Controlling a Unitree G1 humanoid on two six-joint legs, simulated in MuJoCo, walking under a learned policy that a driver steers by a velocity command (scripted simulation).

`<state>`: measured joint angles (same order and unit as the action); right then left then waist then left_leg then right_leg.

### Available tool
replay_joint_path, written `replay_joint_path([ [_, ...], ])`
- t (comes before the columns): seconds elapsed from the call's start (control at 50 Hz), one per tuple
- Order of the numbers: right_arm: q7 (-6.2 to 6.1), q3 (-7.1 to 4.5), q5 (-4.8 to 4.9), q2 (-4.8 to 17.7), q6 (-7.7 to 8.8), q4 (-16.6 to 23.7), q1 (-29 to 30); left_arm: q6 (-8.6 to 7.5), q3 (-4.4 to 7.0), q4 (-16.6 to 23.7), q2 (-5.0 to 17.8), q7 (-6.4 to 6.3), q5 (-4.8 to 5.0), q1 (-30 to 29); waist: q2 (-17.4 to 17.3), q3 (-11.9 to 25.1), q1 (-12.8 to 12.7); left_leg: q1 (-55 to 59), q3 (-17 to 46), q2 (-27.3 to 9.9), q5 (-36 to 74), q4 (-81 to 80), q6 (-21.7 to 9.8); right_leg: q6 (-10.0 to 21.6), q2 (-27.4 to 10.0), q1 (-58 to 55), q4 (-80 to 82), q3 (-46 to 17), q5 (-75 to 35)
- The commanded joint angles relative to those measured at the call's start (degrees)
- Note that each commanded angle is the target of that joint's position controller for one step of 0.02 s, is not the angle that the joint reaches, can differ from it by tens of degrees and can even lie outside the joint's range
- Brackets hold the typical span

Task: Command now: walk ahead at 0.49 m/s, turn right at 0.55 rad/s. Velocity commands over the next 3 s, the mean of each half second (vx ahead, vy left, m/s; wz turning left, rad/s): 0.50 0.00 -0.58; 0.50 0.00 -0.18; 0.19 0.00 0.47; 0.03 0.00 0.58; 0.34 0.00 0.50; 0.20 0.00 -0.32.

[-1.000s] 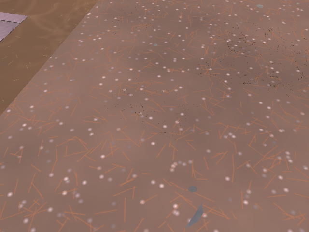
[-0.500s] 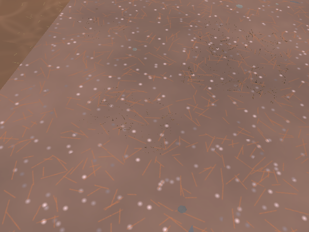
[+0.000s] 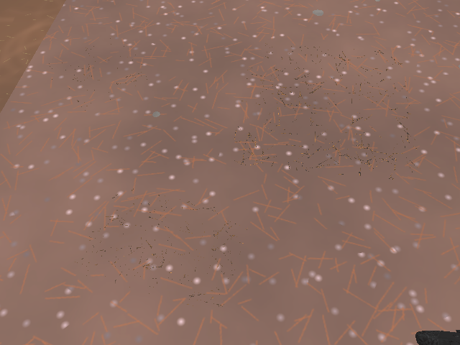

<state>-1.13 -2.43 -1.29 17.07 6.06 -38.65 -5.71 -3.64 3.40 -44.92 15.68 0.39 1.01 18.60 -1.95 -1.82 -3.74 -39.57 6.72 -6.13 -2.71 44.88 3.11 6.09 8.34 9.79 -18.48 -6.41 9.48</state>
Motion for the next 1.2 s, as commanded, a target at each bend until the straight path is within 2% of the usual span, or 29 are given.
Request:
replay_joint_path([
  [0.02, 0.46, -0.13, 0.60, 2.01, 0.82, 4.64, 4.67, -0.28, 2.52, 3.76, 9.99, -0.96, 0.67, 0.01, 4.82, 1.17, -0.38, 10.91, -3.61, 4.69, 9.55, -10.13, 0.91, 6.89, -11.46, 8.62, 5.74, -9.91, -4.60],
  [0.12, 1.74, -1.27, 1.67, 5.28, 1.92, 6.34, 7.44, 1.05, 2.48, 3.21, 9.51, -1.44, 0.71, 2.77, 7.08, 2.23, -0.12, 12.43, -0.91, 6.41, 1.55, -17.73, -0.91, 5.59, -14.74, -2.00, -2.89, -18.66, -3.41],
  [0.16, 1.51, -2.31, 1.75, 6.83, 2.38, 4.90, 0.88, 1.46, 2.28, 3.78, 8.66, -1.39, 0.43, 1.22, 8.68, 4.39, 3.77, 21.79, -2.23, 6.42, -1.03, -21.35, -3.69, 3.78, -13.51, -1.89, -8.54, -19.31, -7.64],
  [0.18, 1.06, -3.16, 0.91, 8.96, 2.66, 4.11, -5.96, 1.22, 1.29, 4.51, 6.00, -1.06, -0.03, 0.75, 6.97, 10.37, 7.21, 34.51, 1.15, 1.45, -1.30, -20.43, -6.99, 1.89, -10.73, 2.00, -18.90, -16.32, -7.78],
  [0.2, 0.51, -4.34, -0.31, 13.57, 2.38, 3.50, -13.76, 0.72, 0.16, 5.75, 2.38, -0.89, 0.27, 5.01, -3.71, 19.58, 8.02, 55.97, 17.91, -11.34, -5.20, -19.84, -14.13, -2.21, -3.73, 17.61, -37.26, -8.19, 4.94],
  [0.22, 1.04, -4.61, 0.90, 12.74, 1.38, 1.40, -17.42, 0.32, -0.30, 6.89, 3.65, -0.90, 1.02, 8.41, -17.03, 23.13, 7.18, 62.74, 37.76, -19.39, -18.55, -24.71, -19.18, -3.85, -3.01, 31.21, -49.96, -4.29, 25.01],
  [0.24, 0.99, -3.36, 1.43, 7.74, 0.90, 2.48, -14.64, 0.53, 0.99, 6.05, 9.05, -0.95, 1.51, 5.68, -8.90, 15.28, 8.00, 56.46, 34.33, -17.88, -25.98, -26.60, -17.10, -4.56, -7.10, 35.90, -55.49, -5.01, 21.17],
  [0.26, 0.79, -2.74, 1.27, 5.71, 0.32, 2.87, -12.26, 0.96, 1.42, 6.90, 10.15, -0.96, 1.02, 0.58, -4.03, 8.65, 8.45, 49.31, 25.47, -15.06, -22.66, -27.39, -14.75, -5.17, -8.95, 36.38, -56.73, -2.73, 16.17],
  [0.28, 0.82, -2.30, 0.96, 4.79, 0.06, 2.59, -9.82, 1.12, 1.46, 7.77, 9.26, -0.87, 0.40, -1.92, -1.61, 4.06, 7.35, 42.38, 19.04, -12.32, -16.23, -29.23, -13.89, -5.62, -10.47, 35.34, -54.74, -1.80, 12.53],
  [0.32, 0.86, -1.84, 0.47, 3.56, 0.17, 1.83, -7.46, 1.65, 1.56, 8.39, 7.12, -0.38, 0.49, -2.25, -4.03, 0.68, 4.96, 34.48, 10.28, -8.70, -8.93, -32.57, -12.82, -5.90, -13.21, 31.52, -51.21, -0.78, 8.94],
  [0.36, 1.12, -2.17, 0.96, 3.85, 0.66, 0.86, -7.24, 2.28, 1.11, 8.98, 4.83, -0.12, 0.62, -2.46, -4.55, 0.23, 4.36, 31.96, 4.80, -7.93, -4.02, -34.88, -13.62, -6.48, -13.97, 30.80, -49.16, 0.64, 7.16],
  [0.42, 1.12, -3.03, 0.90, 6.07, 0.90, -0.89, -7.92, 2.44, 0.76, 10.49, 3.98, 0.07, 0.05, -5.56, -2.57, 0.06, 4.55, 33.17, -0.61, -8.78, 2.90, -36.24, -14.83, -7.50, -14.83, 32.82, -42.45, 0.64, 1.72],
  [0.52, 0.70, -3.55, 1.49, 8.51, -0.03, -3.09, -9.37, 1.42, 0.03, 12.41, 2.79, 1.85, 0.15, -13.73, -1.44, -1.15, 7.38, 35.60, -9.93, -7.51, 6.22, -35.98, -12.46, -6.31, -13.86, 29.05, -25.82, 4.66, -10.94],
  [0.6, 0.88, -4.12, 2.82, 10.44, -1.08, -5.38, -12.72, 1.34, 0.03, 15.11, 3.12, 2.89, 0.37, -18.74, -1.31, -2.76, 8.14, 40.80, -11.80, -10.03, 9.52, -34.19, -11.43, -3.52, -12.44, 27.24, -18.97, 6.75, -5.90],
  [0.64, 0.92, -4.44, 3.31, 11.88, -1.72, -6.07, -13.00, 1.37, 0.76, 15.48, 4.53, 2.92, -0.04, -17.07, -2.47, -0.92, 5.85, 43.03, -13.13, -10.67, 24.97, -28.75, -10.79, -1.11, -9.45, 21.59, -16.73, 9.02, 0.24],
  [0.68, 0.65, -3.88, 3.29, 11.48, -2.30, -6.46, -12.78, 1.60, 3.41, 11.70, 8.98, 2.17, -0.19, -3.00, -1.82, 7.30, -2.34, 38.33, -17.06, -7.83, 36.93, -10.91, -8.31, 2.16, -4.77, -0.04, -11.55, 11.45, -3.09],
  [0.7, 0.46, -2.47, 1.69, 8.67, -1.96, -5.31, -13.47, 2.10, 4.99, 9.60, 13.50, 1.11, -0.17, 6.70, 3.48, 13.76, -6.05, 24.21, -17.75, -5.37, 18.84, 6.29, -5.85, 5.00, -12.54, -18.51, -13.20, 0.18, -6.46],
  [0.72, 1.44, 0.14, 0.50, 1.26, -0.68, -3.02, -20.49, 1.70, 5.37, 9.55, 19.58, 0.88, 0.02, 5.79, 17.85, 21.64, 1.02, 1.93, -12.66, 5.21, -30.62, 26.56, -2.45, 15.78, -28.09, -34.74, -7.21, -31.83, 3.40],
  [0.74, 1.92, -1.15, 2.70, 7.28, 0.65, -4.04, -14.94, 1.19, 3.94, 10.28, 13.73, 1.06, -0.05, 7.49, 9.84, 24.88, -3.84, -2.61, -2.44, 4.68, -31.32, 32.59, -2.88, 15.72, -29.67, -33.73, -0.92, -37.38, 8.05],
  [0.76, 2.04, -1.77, 4.62, 9.16, 1.06, -2.17, -9.27, 0.57, 3.05, 9.53, 11.54, 1.23, -0.55, 4.57, 8.55, 15.31, -3.81, -6.64, -3.18, 2.33, -26.67, 32.97, -3.76, 12.85, -27.99, -26.80, -0.27, -27.12, 3.03],
  [0.78, 1.60, -1.41, 4.08, 8.19, 1.13, -2.15, -7.95, 0.21, 2.46, 9.37, 9.87, 1.17, -0.40, 0.74, 5.10, 10.48, -1.42, -4.94, -3.52, -0.41, -21.26, 28.91, -4.15, 10.63, -25.73, -18.31, 0.05, -19.65, -2.66],
  [0.8, 1.34, -1.59, 2.86, 7.99, 0.77, -2.72, -7.65, -0.05, 1.79, 9.40, 7.66, 1.20, -0.72, -2.61, 4.54, 7.10, 0.59, -2.11, -3.49, -2.00, -17.98, 25.40, -3.83, 9.36, -23.67, -11.18, 1.36, -14.08, -7.54],
  [0.86, 1.63, -1.50, 2.88, 5.55, -1.67, -4.69, -12.61, -1.61, 1.42, 8.51, 6.06, 1.23, -1.46, -5.40, 5.82, 5.23, 4.50, 5.01, -2.57, -3.26, -12.45, 22.14, -2.84, 8.98, -21.84, -1.90, 7.29, -6.13, -11.40],
  [0.92, 1.15, -1.41, 2.73, 4.23, -2.89, -3.85, -9.63, -2.79, 1.80, 6.22, 6.79, 0.78, -2.00, -4.73, 4.41, 1.16, 4.25, 0.93, -0.46, -2.27, -5.69, 16.52, -1.46, 7.98, -21.29, -0.22, 10.33, 0.80, -14.61],
  [1.02, 2.36, -0.77, 1.98, 2.04, -2.00, -1.93, -2.95, -2.61, 1.59, 4.36, 7.35, -0.35, -1.94, -5.21, 4.16, -1.92, 2.13, 3.53, -4.02, 0.68, 10.52, -2.29, -2.01, 3.80, -18.25, -0.90, 10.45, 11.46, -22.06],
  [1.1, 4.41, -0.58, 1.65, 1.60, -1.65, 1.52, 1.51, -0.71, 2.07, 2.29, 9.29, -1.62, -1.14, -2.48, 4.71, -1.25, 0.30, 3.97, -7.83, 2.74, 9.34, -9.62, -3.37, 2.41, -20.56, -8.24, 4.25, 13.63, -33.30],
  [1.16, 5.54, -1.97, 1.28, 4.43, -1.94, 2.44, -3.09, 1.34, 2.74, 2.82, 11.01, -2.86, -0.25, -4.19, 7.05, 2.74, 3.51, 8.55, -10.63, 6.36, -0.78, -10.86, -6.04, 0.67, -21.76, -13.00, -6.59, 13.86, -47.71],
  [1.18, 5.41, -3.01, 1.29, 6.35, -2.01, 1.50, -8.45, 1.93, 2.79, 3.25, 11.02, -3.24, -0.20, -5.05, 6.74, 5.54, 6.29, 14.68, -11.16, 8.26, -1.29, -12.61, -7.36, -0.53, -20.75, -12.17, -14.50, 14.45, -49.35],
  [1.2, 4.59, -4.26, 1.15, 8.89, -1.92, 0.33, -14.65, 2.06, 2.41, 3.76, 10.18, -3.36, -0.07, -5.65, 4.23, 8.82, 9.86, 24.33, -9.92, 9.20, 7.18, -18.47, -9.31, -3.06, -17.55, -8.19, -26.50, 15.83, -43.09],
])
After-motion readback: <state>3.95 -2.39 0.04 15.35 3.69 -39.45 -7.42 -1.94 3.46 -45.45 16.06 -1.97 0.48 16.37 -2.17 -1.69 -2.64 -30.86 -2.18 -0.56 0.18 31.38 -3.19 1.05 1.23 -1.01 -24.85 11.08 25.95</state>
